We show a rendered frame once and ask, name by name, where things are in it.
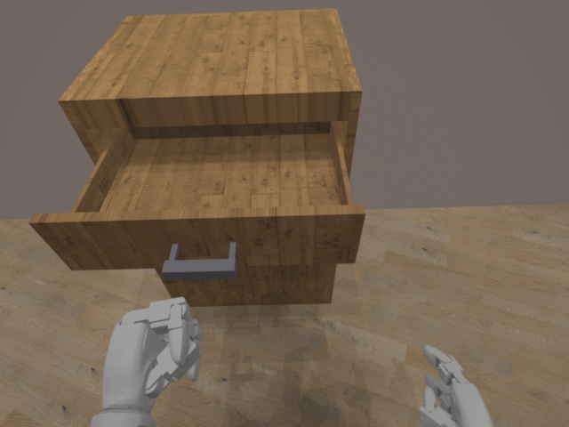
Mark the robot left forearm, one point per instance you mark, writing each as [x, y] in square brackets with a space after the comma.
[123, 418]

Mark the right robot hand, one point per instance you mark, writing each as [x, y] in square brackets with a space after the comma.
[461, 405]

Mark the cabinet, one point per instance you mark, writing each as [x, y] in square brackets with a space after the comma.
[224, 68]

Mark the handle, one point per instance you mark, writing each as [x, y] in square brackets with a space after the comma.
[174, 269]

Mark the drawer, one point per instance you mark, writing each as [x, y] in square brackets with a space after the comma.
[280, 191]

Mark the left robot hand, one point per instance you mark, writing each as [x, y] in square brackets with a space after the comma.
[129, 380]

